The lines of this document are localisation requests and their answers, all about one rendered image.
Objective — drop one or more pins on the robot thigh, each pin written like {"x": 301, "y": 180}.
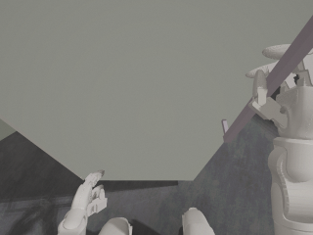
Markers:
{"x": 117, "y": 226}
{"x": 195, "y": 223}

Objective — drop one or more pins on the left robot hand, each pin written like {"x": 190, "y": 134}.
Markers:
{"x": 85, "y": 197}

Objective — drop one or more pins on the right robot thigh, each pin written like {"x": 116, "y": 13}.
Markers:
{"x": 195, "y": 223}

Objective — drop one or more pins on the right robot hand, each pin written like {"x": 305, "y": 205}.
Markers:
{"x": 297, "y": 99}

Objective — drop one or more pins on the robot right forearm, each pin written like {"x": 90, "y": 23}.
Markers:
{"x": 291, "y": 166}

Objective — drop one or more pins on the robot left forearm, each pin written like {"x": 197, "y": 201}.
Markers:
{"x": 74, "y": 223}

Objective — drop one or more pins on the handle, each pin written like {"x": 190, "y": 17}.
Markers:
{"x": 300, "y": 47}

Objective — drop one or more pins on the left robot thigh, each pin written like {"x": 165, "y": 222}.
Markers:
{"x": 117, "y": 226}

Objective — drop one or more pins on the fridge door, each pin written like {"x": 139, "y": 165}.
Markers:
{"x": 137, "y": 88}

